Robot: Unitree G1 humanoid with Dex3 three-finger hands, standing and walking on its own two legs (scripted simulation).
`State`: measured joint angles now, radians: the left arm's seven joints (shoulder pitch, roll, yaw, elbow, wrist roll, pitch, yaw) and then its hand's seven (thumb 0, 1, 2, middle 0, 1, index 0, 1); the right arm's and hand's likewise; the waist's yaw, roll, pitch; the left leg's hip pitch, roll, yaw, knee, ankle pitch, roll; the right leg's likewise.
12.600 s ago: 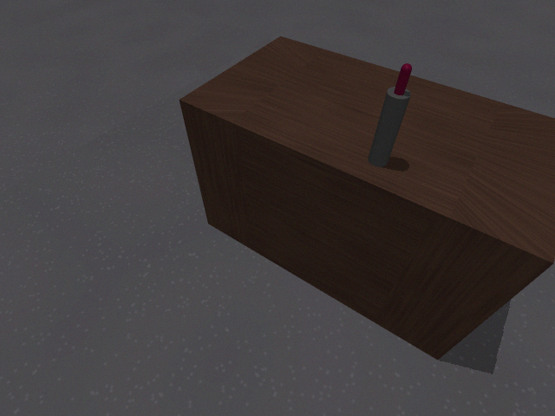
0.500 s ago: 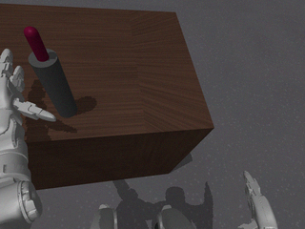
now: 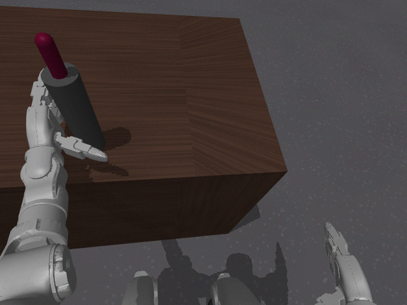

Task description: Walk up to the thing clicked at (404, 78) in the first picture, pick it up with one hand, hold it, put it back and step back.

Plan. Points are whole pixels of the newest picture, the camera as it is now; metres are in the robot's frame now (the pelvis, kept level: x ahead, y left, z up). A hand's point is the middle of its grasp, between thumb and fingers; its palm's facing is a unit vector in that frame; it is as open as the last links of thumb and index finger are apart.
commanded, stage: close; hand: left
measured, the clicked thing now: (74, 103) +0.47 +0.20 +0.09
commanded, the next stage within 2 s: settle in 0.76 s
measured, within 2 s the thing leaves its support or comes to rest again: leaves its support in 1.14 s
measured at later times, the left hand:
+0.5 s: hand (85, 122) +0.46 +0.20 +0.04, palm faces +0.16 -0.99 +0.00, open 12.5 cm
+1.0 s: hand (86, 126) +0.46 +0.20 +0.04, palm faces +0.15 -0.99 +0.00, open 7.1 cm
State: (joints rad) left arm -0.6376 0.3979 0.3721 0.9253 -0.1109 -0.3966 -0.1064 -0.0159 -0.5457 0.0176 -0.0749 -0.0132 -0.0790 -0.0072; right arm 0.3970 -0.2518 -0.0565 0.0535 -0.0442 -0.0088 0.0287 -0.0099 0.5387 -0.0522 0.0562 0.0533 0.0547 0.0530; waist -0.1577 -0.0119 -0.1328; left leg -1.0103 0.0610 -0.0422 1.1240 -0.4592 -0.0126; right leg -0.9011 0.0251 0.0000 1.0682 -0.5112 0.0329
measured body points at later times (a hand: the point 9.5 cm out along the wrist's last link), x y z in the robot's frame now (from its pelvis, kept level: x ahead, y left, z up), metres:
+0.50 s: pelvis +0.00 +0.00 +0.00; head +0.11 +0.03 +0.44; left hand +0.45 +0.25 +0.05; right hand +0.16 -0.26 +0.00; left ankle +0.04 +0.12 -0.65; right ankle +0.00 -0.15 -0.65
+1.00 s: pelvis +0.01 +0.00 +0.00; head +0.11 +0.03 +0.44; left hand +0.44 +0.25 +0.04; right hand +0.16 -0.26 +0.00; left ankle +0.04 +0.12 -0.65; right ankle +0.00 -0.15 -0.65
